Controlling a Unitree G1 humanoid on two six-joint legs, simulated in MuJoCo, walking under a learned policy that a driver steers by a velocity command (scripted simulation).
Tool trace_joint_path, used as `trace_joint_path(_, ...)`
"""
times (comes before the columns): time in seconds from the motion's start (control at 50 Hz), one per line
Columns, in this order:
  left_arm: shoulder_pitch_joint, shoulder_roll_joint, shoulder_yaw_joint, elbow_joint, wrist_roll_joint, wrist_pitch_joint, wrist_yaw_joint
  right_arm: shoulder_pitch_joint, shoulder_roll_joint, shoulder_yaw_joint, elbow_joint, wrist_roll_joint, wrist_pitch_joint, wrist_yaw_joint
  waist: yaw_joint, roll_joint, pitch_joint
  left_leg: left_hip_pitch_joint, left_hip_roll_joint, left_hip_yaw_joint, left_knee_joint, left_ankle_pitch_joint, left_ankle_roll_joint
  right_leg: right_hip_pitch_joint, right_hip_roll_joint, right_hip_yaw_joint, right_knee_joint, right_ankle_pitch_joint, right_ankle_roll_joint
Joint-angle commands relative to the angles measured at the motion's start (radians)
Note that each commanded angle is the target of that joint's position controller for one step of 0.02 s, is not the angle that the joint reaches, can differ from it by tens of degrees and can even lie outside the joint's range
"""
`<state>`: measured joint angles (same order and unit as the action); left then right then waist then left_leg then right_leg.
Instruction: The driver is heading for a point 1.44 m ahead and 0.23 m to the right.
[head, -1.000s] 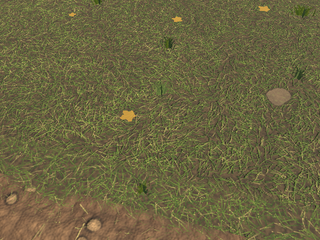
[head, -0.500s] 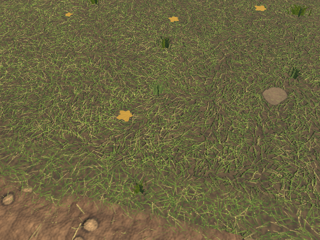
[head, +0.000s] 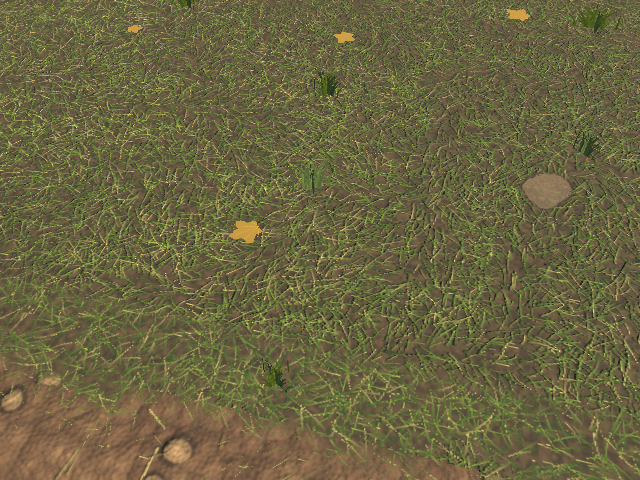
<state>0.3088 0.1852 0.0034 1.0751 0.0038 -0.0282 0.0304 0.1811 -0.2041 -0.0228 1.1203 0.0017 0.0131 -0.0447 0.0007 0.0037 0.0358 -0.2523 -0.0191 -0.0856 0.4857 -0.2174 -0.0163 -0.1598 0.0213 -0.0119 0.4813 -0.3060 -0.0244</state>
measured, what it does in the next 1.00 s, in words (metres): walks ahead: left foot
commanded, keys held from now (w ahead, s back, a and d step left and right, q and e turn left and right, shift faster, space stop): no key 0.48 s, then w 0.52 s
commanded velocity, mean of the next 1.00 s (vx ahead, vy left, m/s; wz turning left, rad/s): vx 0.15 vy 0.00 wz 0.00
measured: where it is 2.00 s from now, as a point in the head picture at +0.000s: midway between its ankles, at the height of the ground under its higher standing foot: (319, 385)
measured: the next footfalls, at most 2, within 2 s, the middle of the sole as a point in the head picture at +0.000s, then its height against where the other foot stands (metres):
left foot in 0.80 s outside the picture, level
right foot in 1.28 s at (378, 478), level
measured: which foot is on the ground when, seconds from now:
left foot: down 0.00-0.54, up 0.56-0.78, down 0.80-1.00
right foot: down 0.00-0.80, up 0.82-1.00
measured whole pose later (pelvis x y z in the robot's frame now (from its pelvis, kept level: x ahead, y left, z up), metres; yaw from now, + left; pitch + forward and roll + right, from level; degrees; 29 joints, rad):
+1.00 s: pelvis +0.15 +0.06 +0.01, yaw +0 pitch +1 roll +0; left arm 0.24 0.27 0.06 0.93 -0.03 -0.10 0.00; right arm 0.40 -0.18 -0.03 1.09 0.00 -0.10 0.01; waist -0.04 -0.04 -0.02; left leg -0.07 -0.04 0.05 0.29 -0.24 0.06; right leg -0.59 -0.10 0.00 1.09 -0.18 -0.06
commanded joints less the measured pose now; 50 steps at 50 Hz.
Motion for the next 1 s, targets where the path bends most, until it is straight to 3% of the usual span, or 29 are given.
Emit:
trace_joint_path(0.02, 0.075, 0.092, 0.015, -0.015, 0.0, -0.005, 0.002, 0.026, -0.097, -0.014, -0.022, 0.0, -0.006, -0.004, 0.0, -0.007, 0.01, 0.06, 0.025, -0.011, -0.054, 0.145, 0.039, -0.09, -0.047, 0.043, -0.113, 0.107, -0.012)
trace_joint_path(0.48, 0.111, 0.076, 0.018, -0.014, -0.003, -0.005, 0.001, 0.07, -0.083, -0.012, -0.014, 0.002, -0.007, -0.01, 0.001, -0.008, 0.021, 0.058, 0.028, -0.006, -0.053, 0.153, 0.029, -0.082, -0.047, 0.048, -0.121, 0.135, -0.02)
trace_joint_path(0.5, 0.129, 0.068, 0.016, -0.004, -0.002, -0.004, 0.002, 0.088, -0.068, -0.008, -0.005, 0.001, -0.006, -0.01, 0.001, -0.016, -0.003, 0.069, 0.014, 0.012, -0.048, 0.07, 0.028, -0.073, -0.043, 0.047, -0.138, 0.03, -0.023)
trace_joint_path(0.52, 0.137, 0.086, 0.023, -0.001, -0.008, -0.001, 0.005, 0.088, -0.065, -0.008, -0.004, 0.004, -0.006, -0.011, 0.007, -0.036, 0.014, 0.039, -0.015, 0.044, -0.012, -0.059, 0.03, -0.08, -0.046, 0.066, -0.161, -0.14, -0.04)
trace_joint_path(0.54, 0.137, 0.127, 0.037, -0.008, -0.016, 0.002, 0.009, 0.078, -0.07, -0.011, -0.011, 0.009, -0.009, -0.01, 0.017, -0.082, 0.042, -0.024, -0.049, 0.087, 0.059, -0.204, 0.033, -0.088, -0.081, 0.127, -0.197, -0.327, -0.077)
trace_joint_path(0.58, 0.165, 0.197, 0.061, -0.02, -0.026, -0.005, 0.014, 0.003, -0.071, -0.01, -0.059, 0.013, -0.038, 0.0, 0.048, -0.174, 0.124, -0.207, -0.019, 0.115, 0.251, -0.231, 0.047, -0.075, -0.281, 0.389, -0.333, -0.555, -0.192)
trace_joint_path(0.6, 0.158, 0.21, 0.07, -0.028, -0.022, -0.016, 0.015, -0.032, -0.071, -0.01, -0.079, 0.018, -0.056, 0.008, 0.055, -0.17, 0.168, -0.281, 0.03, 0.091, 0.339, -0.218, 0.057, -0.078, -0.355, 0.477, -0.372, -0.527, -0.236)
trace_joint_path(0.62, 0.16, 0.198, 0.07, -0.033, -0.014, -0.028, 0.013, -0.055, -0.078, -0.015, -0.093, 0.022, -0.071, 0.016, 0.057, -0.146, 0.187, -0.365, 0.063, 0.067, 0.414, -0.256, 0.064, -0.034, -0.383, 0.507, -0.38, -0.448, -0.253)
trace_joint_path(0.64, 0.155, 0.181, 0.068, -0.04, -0.014, -0.037, 0.009, -0.054, -0.08, -0.018, -0.099, 0.026, -0.084, 0.024, 0.048, -0.121, 0.183, -0.424, 0.091, 0.054, 0.433, -0.268, 0.073, 0.025, -0.382, 0.488, -0.367, -0.366, -0.246)
trace_joint_path(0.68, 0.132, 0.171, 0.069, -0.057, -0.029, -0.042, 0.002, -0.057, -0.081, -0.021, -0.108, 0.035, -0.107, 0.036, 0.037, -0.097, 0.145, -0.377, 0.104, 0.072, 0.294, -0.233, 0.081, 0.07, -0.321, 0.362, -0.342, -0.222, -0.192)
trace_joint_path(0.72, 0.117, 0.191, 0.073, -0.065, -0.035, -0.036, -0.003, -0.032, -0.067, -0.024, -0.098, 0.036, -0.118, 0.046, 0.015, -0.113, 0.102, -0.17, 0.053, 0.148, 0.142, -0.151, 0.069, -0.016, -0.246, 0.231, -0.298, -0.143, -0.161)
trace_joint_path(0.76, 0.107, 0.196, 0.073, -0.074, -0.039, -0.029, -0.007, 0.114, -0.073, -0.04, -0.039, 0.036, -0.112, 0.049, -0.047, -0.1, 0.053, 0.114, -0.021, 0.212, 0.046, -0.002, 0.048, -0.167, -0.192, 0.166, -0.206, -0.115, -0.145)
trace_joint_path(0.78, 0.087, 0.191, 0.068, -0.084, -0.037, -0.034, -0.008, 0.208, -0.09, -0.053, -0.013, 0.036, -0.106, 0.044, -0.096, -0.083, 0.022, 0.236, -0.028, 0.197, 0.024, -0.006, 0.055, -0.226, -0.167, 0.138, -0.114, -0.021, -0.126)
trace_joint_path(0.8, 0.04, 0.142, 0.052, -0.108, -0.03, -0.043, -0.014, 0.331, -0.154, -0.074, 0.005, 0.032, -0.107, 0.036, -0.156, 0.062, -0.015, 0.359, 0.129, -0.031, -0.093, -0.107, 0.108, -0.33, -0.088, 0.035, 0.189, 0.057, -0.068)
trace_joint_path(0.82, 0.047, 0.045, 0.029, -0.152, -0.018, -0.065, -0.016, 0.453, -0.277, -0.093, 0.007, 0.023, -0.112, 0.038, -0.155, 0.318, -0.105, 0.509, 0.383, -0.51, -0.261, -0.216, 0.256, -0.55, 0.029, -0.027, 0.55, -0.187, -0.014)
trace_joint_path(0.84, 0.038, 0.078, 0.038, -0.163, -0.048, -0.08, -0.016, 0.412, -0.227, -0.073, 0.012, 0.003, -0.128, 0.047, -0.122, 0.235, -0.084, 0.445, 0.449, -0.705, -0.336, -0.407, 0.326, -0.644, 0.001, 0.098, 0.754, -0.237, -0.033)
trace_joint_path(0.86, -0.007, 0.123, 0.045, -0.183, -0.066, -0.091, -0.023, 0.293, -0.171, -0.054, -0.027, 0.007, -0.141, 0.052, -0.082, 0.137, 0.023, 0.365, 0.424, -0.589, -0.332, -0.434, 0.294, -0.721, -0.066, 0.12, 0.816, -0.143, -0.063)
trace_joint_path(0.88, -0.021, 0.14, 0.051, -0.18, -0.06, -0.097, -0.027, 0.206, -0.132, -0.039, -0.057, 0.007, -0.145, 0.06, -0.053, 0.091, 0.057, 0.303, 0.363, -0.441, -0.337, -0.334, 0.25, -0.706, -0.107, 0.106, 0.796, -0.035, -0.075)
trace_joint_path(0.9, -0.02, 0.147, 0.059, -0.173, -0.043, -0.098, -0.025, 0.155, -0.12, -0.03, -0.077, 0.004, -0.142, 0.067, -0.029, 0.067, 0.065, 0.252, 0.313, -0.323, -0.346, -0.2, 0.217, -0.667, -0.136, 0.094, 0.736, 0.043, -0.074)
trace_joint_path(0.94, -0.013, 0.151, 0.071, -0.165, -0.031, -0.086, -0.032, 0.176, -0.089, -0.018, -0.075, -0.001, -0.13, 0.065, -0.011, 0.083, 0.057, 0.205, 0.238, -0.151, -0.357, 0.02, 0.176, -0.58, -0.159, 0.063, 0.646, 0.122, -0.057)
trace_joint_path(1.0, -0.09, 0.113, 0.064, -0.194, -0.024, -0.069, -0.037, 0.251, -0.123, -0.021, -0.061, -0.005, -0.122, 0.047, -0.021, 0.058, 0.062, 0.207, 0.224, -0.065, -0.366, 0.241, 0.198, -0.615, -0.158, 0.024, 0.549, 0.193, -0.015)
